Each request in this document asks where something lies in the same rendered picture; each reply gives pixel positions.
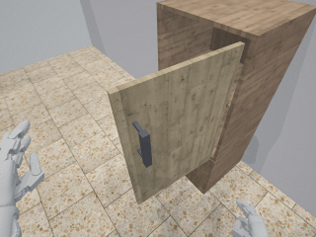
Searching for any robot left forearm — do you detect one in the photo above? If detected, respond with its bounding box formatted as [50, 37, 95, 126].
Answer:
[0, 205, 22, 237]

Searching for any handle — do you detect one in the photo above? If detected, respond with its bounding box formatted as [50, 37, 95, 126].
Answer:
[132, 121, 153, 168]

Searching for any cupboard door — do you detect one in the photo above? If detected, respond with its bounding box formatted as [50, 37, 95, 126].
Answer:
[107, 41, 245, 205]

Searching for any right robot hand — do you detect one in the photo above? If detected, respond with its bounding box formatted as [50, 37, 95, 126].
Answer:
[231, 198, 270, 237]

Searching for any left robot hand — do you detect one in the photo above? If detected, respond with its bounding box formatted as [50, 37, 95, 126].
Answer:
[0, 119, 44, 206]

